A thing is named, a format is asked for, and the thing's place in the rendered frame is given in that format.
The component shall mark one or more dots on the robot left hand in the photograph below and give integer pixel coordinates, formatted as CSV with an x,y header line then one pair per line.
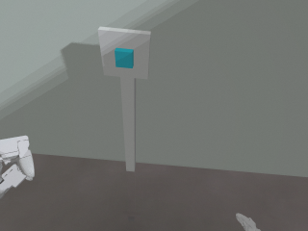
x,y
15,152

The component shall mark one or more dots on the button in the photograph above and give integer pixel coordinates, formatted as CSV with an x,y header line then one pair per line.
x,y
124,57

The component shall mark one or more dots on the panel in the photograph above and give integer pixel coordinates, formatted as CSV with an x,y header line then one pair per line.
x,y
139,41

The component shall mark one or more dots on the robot right hand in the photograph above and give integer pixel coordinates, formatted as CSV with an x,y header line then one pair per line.
x,y
247,223

